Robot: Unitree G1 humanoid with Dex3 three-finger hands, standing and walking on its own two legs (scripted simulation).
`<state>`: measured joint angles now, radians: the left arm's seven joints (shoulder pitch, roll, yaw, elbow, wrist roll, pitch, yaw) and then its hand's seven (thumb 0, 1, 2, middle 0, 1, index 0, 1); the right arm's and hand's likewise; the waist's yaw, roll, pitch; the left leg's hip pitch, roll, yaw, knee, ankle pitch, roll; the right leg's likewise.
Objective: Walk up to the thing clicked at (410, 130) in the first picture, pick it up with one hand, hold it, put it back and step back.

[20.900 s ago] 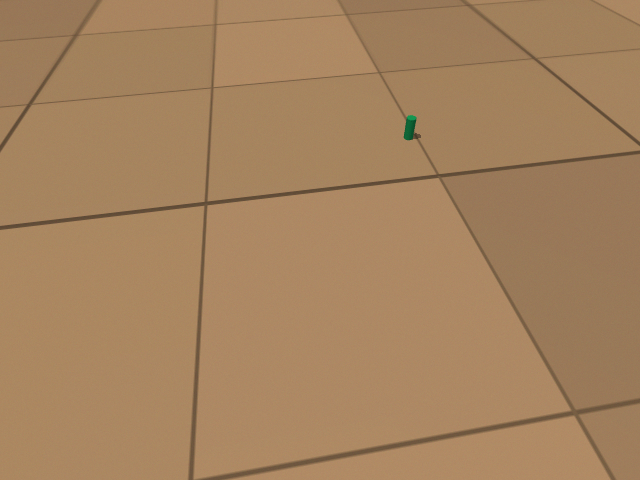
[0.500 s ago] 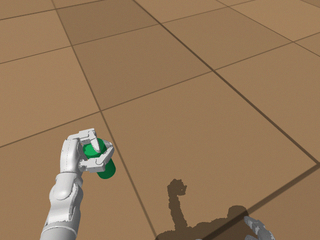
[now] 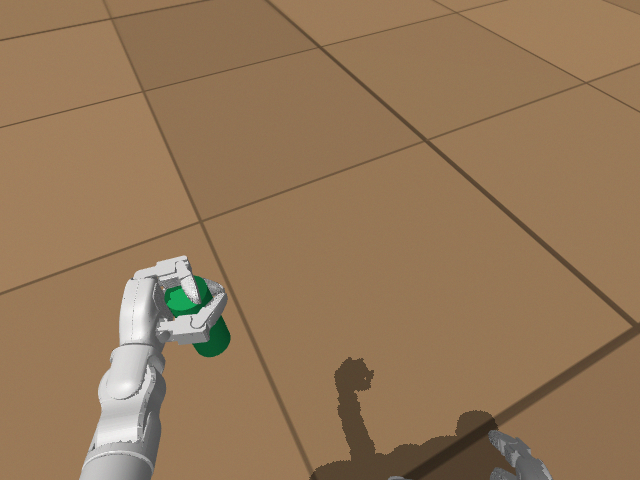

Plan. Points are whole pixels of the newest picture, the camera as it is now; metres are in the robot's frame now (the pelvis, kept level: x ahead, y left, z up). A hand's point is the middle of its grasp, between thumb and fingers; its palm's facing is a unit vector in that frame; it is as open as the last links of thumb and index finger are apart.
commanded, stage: crouch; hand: left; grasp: from the side
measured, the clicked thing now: (200, 318) +0.33 +0.18 +0.00
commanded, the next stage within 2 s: lower in 1.86 s
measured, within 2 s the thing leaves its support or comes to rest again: neither
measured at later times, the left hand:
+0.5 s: hand (222, 339) +0.35 +0.17 -0.11, palm faces +0.06 -1.00 -0.02, open 4.6 cm
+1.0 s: hand (238, 373) +0.39 +0.19 -0.35, palm faces +0.13 -0.99 -0.03, open 4.7 cm
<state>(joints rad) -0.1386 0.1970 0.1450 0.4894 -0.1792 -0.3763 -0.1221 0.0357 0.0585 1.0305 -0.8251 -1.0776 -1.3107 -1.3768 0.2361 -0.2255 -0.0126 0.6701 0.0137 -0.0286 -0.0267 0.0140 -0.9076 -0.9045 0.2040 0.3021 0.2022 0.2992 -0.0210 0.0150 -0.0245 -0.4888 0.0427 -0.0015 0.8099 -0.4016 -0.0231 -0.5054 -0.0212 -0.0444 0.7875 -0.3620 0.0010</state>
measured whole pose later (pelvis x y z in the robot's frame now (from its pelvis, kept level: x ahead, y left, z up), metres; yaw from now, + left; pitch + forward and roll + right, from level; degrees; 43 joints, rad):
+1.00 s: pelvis -0.08 +0.00 -0.32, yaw -1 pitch +33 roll -3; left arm -0.73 0.38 0.43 1.20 -0.06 -0.81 -0.13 0.04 0.03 1.07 -0.86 -1.06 -1.32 -1.41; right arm 0.11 -0.26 0.03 0.71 -0.12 -0.03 0.10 0.01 -0.90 -0.91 0.20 0.30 0.20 0.30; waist -0.14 -0.01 -0.14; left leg -1.99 0.02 -0.07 2.12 -0.70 -0.03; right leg -2.00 -0.05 -0.04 2.06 -0.63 -0.01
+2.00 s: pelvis -0.09 +0.02 -0.44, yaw -9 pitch +23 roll -11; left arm -0.81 0.69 0.52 1.31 -0.02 -0.86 -0.08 0.04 0.03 1.06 -0.86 -1.06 -1.35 -1.43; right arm 0.03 -0.35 0.27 0.65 -0.24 0.04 0.15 0.00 -0.90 -0.91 0.21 0.30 0.20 0.30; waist -0.27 -0.11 0.15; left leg -2.26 0.00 -0.22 2.55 -0.70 -0.01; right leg -2.19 -0.03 -0.15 2.36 -0.58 0.03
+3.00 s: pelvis -0.10 +0.04 -0.44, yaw -14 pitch +16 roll -19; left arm -0.85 0.97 0.45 1.60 -0.01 -1.07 0.04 0.04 0.03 1.07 -0.87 -1.06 -1.35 -1.45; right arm -0.15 -0.38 0.55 0.55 -0.37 0.06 0.13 0.00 -0.89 -0.90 0.21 0.30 0.21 0.30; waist -0.33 -0.27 0.32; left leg -2.21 0.00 -0.37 2.63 -0.74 -0.01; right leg -2.08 0.02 -0.26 2.33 -0.56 0.07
